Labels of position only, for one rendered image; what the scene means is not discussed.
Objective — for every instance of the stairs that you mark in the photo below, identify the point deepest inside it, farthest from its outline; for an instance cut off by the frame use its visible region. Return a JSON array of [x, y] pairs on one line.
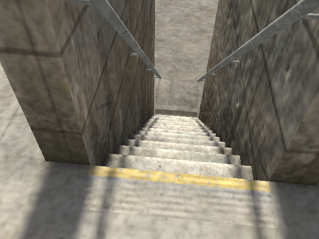
[[178, 145]]

